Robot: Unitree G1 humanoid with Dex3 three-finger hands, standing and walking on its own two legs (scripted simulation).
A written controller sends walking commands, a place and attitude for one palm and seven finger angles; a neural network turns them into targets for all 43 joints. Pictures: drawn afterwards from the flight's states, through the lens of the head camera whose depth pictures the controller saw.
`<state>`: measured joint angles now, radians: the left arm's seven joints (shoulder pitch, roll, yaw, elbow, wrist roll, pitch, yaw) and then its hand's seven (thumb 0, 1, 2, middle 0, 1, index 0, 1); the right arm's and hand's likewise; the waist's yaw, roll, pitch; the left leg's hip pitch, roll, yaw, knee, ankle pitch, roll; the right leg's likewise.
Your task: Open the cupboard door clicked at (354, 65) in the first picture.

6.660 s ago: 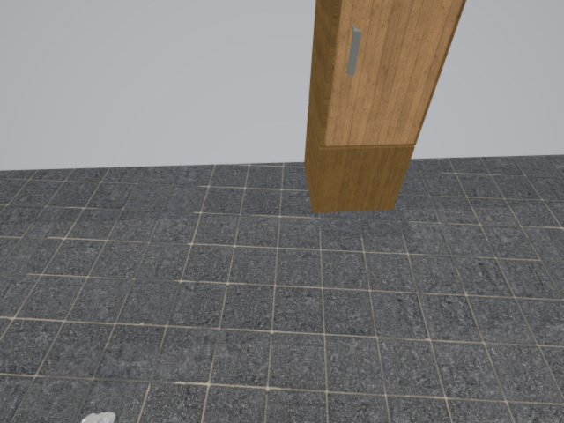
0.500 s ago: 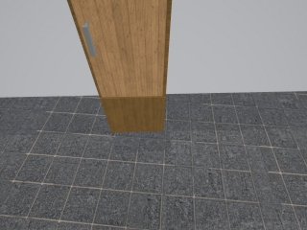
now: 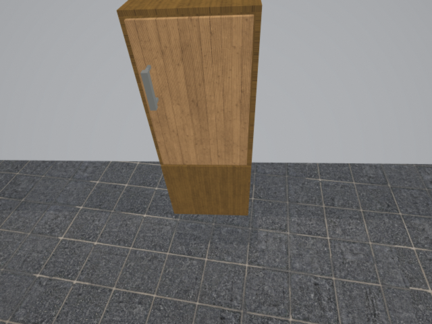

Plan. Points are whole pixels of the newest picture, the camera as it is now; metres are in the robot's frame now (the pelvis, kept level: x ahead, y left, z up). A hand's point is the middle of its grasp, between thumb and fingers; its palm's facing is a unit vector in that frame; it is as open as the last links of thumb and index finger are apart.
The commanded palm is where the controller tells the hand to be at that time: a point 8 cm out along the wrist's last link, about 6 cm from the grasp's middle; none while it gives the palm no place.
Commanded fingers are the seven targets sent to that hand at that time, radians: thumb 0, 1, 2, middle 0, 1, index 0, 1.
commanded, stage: take the last steps up to it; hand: left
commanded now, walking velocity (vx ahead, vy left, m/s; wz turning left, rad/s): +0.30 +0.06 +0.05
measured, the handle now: (151, 87) +0.80 +0.28 +0.05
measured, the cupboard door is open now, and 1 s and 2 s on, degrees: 0 0 0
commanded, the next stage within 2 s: come to a stop and stand still in 0.56 s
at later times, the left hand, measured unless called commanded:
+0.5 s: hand out of the picture +0.09 +0.25 -0.18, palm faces +0.11 -0.98 -0.15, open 7.4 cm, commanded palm none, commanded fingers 0.00 0.90 0.90 -0.20 -0.30 -0.20 -0.30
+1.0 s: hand (137, 245) +0.35 +0.26 -0.17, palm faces +0.02 -0.97 -0.23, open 7.2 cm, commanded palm none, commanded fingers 0.00 0.90 0.90 -0.20 -0.30 -0.20 -0.30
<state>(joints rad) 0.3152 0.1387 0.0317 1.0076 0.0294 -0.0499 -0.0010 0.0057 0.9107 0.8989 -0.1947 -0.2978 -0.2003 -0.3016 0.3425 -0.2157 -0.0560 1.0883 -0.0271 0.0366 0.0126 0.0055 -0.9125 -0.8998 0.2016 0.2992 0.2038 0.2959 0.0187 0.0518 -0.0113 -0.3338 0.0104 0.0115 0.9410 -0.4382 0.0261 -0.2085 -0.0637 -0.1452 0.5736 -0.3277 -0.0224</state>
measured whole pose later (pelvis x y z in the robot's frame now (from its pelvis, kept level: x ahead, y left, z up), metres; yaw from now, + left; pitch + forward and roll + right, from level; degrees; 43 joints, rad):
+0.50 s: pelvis +0.17 +0.09 -0.01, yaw +0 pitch -1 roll -1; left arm 0.40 0.14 0.05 1.15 0.02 -0.02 0.02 0.01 0.91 0.90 -0.20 -0.30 -0.20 -0.30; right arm 0.16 -0.15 -0.05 1.01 -0.02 -0.06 0.00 0.00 -0.92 -0.90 0.20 0.30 0.20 0.30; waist 0.03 -0.03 0.06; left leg -0.34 0.04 0.16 0.60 -0.25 0.06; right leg -0.31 -0.11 -0.06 1.15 -0.46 0.00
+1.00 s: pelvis +0.27 +0.08 +0.00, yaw +1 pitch -1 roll +1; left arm 0.14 0.13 0.04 1.01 0.02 0.00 0.04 -0.01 0.93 0.90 -0.20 -0.30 -0.20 -0.30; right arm 0.28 -0.11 -0.05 1.09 0.00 0.03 -0.03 0.01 -0.90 -0.90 0.20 0.30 0.20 0.30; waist -0.04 0.03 0.10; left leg -0.28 0.01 0.08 0.84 -0.54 -0.01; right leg -0.34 -0.06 -0.10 0.58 -0.23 -0.02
